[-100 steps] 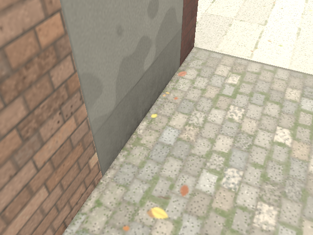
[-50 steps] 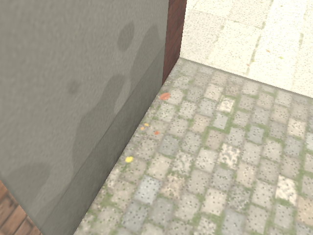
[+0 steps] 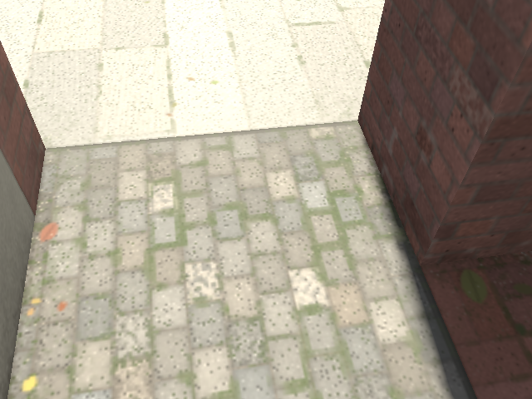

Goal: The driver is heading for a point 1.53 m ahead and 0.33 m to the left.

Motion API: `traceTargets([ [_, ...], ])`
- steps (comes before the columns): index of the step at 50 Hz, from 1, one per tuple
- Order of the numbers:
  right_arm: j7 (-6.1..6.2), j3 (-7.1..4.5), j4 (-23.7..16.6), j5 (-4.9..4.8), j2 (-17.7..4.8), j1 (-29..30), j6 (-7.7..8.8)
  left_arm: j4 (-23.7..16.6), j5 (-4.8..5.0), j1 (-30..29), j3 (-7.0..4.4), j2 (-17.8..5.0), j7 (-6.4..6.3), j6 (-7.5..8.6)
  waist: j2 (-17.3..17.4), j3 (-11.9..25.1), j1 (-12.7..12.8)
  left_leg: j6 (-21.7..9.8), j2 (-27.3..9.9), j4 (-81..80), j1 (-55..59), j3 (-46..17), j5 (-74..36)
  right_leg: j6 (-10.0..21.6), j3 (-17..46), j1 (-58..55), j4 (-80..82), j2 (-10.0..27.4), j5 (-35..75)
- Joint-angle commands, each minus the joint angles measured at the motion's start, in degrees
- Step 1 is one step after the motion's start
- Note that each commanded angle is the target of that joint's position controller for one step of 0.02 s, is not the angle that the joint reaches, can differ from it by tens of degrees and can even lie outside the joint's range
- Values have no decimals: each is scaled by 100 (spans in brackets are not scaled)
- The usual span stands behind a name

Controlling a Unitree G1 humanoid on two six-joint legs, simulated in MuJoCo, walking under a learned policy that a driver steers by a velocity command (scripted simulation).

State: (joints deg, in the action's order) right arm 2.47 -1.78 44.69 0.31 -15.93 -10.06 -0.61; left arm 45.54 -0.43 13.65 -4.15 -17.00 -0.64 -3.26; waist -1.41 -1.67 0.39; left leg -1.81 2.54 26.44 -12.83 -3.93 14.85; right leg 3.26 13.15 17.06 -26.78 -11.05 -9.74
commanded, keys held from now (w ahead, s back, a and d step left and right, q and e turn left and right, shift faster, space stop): no key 1.00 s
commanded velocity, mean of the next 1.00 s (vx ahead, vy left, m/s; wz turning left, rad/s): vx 0.00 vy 0.00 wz -0.06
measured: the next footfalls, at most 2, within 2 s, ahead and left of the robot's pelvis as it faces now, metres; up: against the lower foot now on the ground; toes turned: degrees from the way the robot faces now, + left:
right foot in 0.26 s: +0.02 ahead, -0.12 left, +0.00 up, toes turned +4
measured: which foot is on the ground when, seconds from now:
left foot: down 0.00-1.00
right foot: up 0.00-0.24, down 0.26-1.00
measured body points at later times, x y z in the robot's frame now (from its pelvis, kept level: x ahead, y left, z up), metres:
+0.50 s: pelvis +0.00 -0.02 +0.01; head +0.01 -0.02 +0.46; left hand +0.07 +0.25 -0.13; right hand +0.06 -0.27 -0.13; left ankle +0.00 +0.10 -0.74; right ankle -0.02 -0.12 -0.74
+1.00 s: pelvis +0.00 -0.04 +0.01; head +0.00 -0.04 +0.46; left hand +0.03 +0.21 -0.14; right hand +0.00 -0.27 -0.15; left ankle +0.00 +0.11 -0.74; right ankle -0.02 -0.12 -0.74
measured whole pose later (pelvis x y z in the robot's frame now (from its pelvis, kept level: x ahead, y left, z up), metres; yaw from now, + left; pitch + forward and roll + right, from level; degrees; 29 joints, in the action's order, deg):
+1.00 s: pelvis +0.00 -0.04 +0.01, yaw -1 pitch -1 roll +0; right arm 2.5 1.4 63.9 0.3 -10.7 -15.3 0.3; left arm 65.4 -0.4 12.4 -0.5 -12.5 -2.2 -0.5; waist 0.3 -1.0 -0.8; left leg 2.1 -0.9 21.4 -8.6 -4.5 12.0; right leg 3.8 3.6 6.5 -20.1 -5.3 -12.3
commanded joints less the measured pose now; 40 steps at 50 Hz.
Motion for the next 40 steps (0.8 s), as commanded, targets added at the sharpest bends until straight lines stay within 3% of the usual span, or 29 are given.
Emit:
traceTargets([
  [1, 5, -172, -335, 120, -1078, 65, 57, -278, -47, 46, -125, -571, -101, 62, 1436, 192, -37, -1039, -2270, -1574, -1, -2419, -591, -180, -379, 605, -1334, -88, -2054],
  [2, -34, -105, -307, 90, -755, 173, 107, -190, -133, -22, -138, -684, -83, 63, 995, 95, 41, -1185, -2158, -1473, -293, -2216, -807, -244, -274, 308, -1944, 259, -1886],
  [3, -48, -29, -330, -14, -459, 405, 168, -112, -78, 19, -117, -587, -4, 86, 684, 82, 186, -1063, -1824, -1437, -358, -1781, -670, -298, -308, 174, -2151, 382, -1489],
  [4, -50, -14, -305, 1, -428, 454, 189, -8, -43, 71, -81, -472, 30, 89, 732, 64, 208, -923, -1514, -1384, -287, -1393, -780, -356, -386, 142, -2244, 405, -1289],
  [6, -63, 5, -168, 13, -428, 248, 277, 79, -105, 36, 19, -289, 64, 95, 868, 122, 158, -893, -1297, -1172, 198, -1064, -1720, -433, -636, 223, -1935, 580, -1205],
  [9, -99, 5, 68, 8, -512, -225, 279, 157, -57, -240, 125, -131, -8, 110, 942, 192, -87, -848, -1211, -782, 719, -938, -2588, -436, -976, 15, -727, 751, -1288],
  [11, -104, -18, 193, -16, -589, -354, 249, 306, -15, -148, 153, -111, -67, 124, 934, 248, -14, -714, -1135, -568, 727, -898, -2898, -372, -1118, -490, 291, 772, -603],
  [13, -115, 4, 247, -25, -492, -412, 291, 429, -57, -120, 120, -329, -125, 180, 774, 387, 15, -396, -1074, -534, 388, -911, -2724, -288, -625, -1269, 784, 1130, 528],
  [14, -141, -4, 232, -36, -478, -495, 334, 459, -99, -106, 89, -553, -148, 221, 532, 540, -80, -274, -949, -557, 137, -785, -2231, -242, -341, -1666, 520, 1486, 1305],
  [15, -170, -16, 328, -47, -448, -668, 323, 606, -40, -179, 54, -683, -159, 236, 140, 476, -248, -197, -671, -783, 101, -548, -1910, -88, -314, -1582, 305, 1551, 1676],
  [16, -156, -13, 419, -42, -439, -493, 280, 683, 12, -158, 92, -468, -139, 253, 100, 421, -71, -130, -559, -804, 344, -416, -1524, -32, -372, -1307, 375, 1470, 1308],
  [17, -113, -20, 441, -37, -417, -331, 221, 812, 28, -123, 103, -411, -148, 278, 119, 243, -24, -75, -538, -728, 469, -381, -1388, -62, -381, -1062, 516, 1441, 1158],
  [22, -86, 13, 748, -32, -241, -426, 126, 1214, -5, -119, 153, -286, -222, 300, -26, 89, -124, -71, -601, -752, 584, -376, -1220, -28, -362, -905, 744, 1421, 1014],
  [26, -69, 45, 999, -26, -194, -444, 102, 1433, -4, -97, 176, -265, -239, 318, 14, 26, -140, -11, -598, -778, 579, -346, -1033, 27, -324, -866, 867, 1434, 893],
  [27, -52, 57, 1056, -12, -199, -411, 109, 1433, 1, -219, 151, -430, -212, 337, 29, -99, -189, 30, -567, -758, 468, -330, -991, 83, -220, -848, 914, 1467, 1034],
  [40, -21, 224, 1680, -12, -46, -668, 124, 1810, 16, -5, 241, -294, -194, 337, 125, -73, -148, 152, -603, -749, 324, -281, -824, 159, -246, -926, 1094, 1439, 632],
])
Velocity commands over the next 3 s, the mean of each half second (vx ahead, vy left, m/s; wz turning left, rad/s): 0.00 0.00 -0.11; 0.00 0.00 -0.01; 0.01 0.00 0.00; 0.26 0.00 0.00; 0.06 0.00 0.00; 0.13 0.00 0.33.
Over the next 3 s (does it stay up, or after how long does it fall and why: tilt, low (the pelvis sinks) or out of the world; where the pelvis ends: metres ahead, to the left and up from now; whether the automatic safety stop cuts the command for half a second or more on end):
stays up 0.31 0.06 0.00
